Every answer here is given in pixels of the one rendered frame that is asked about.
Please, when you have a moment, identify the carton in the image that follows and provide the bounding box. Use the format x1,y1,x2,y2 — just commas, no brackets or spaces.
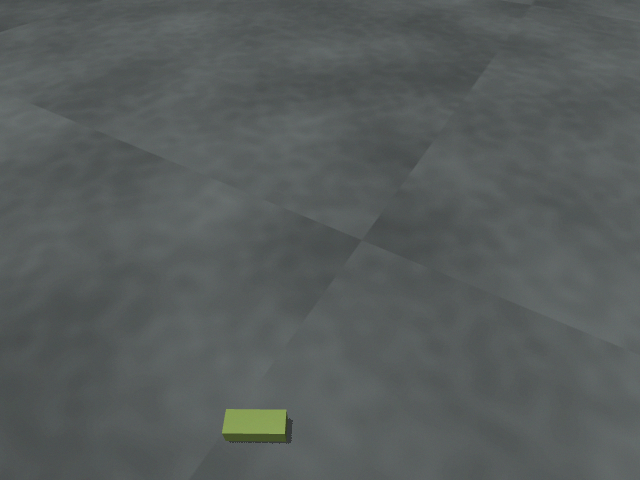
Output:
222,409,288,442

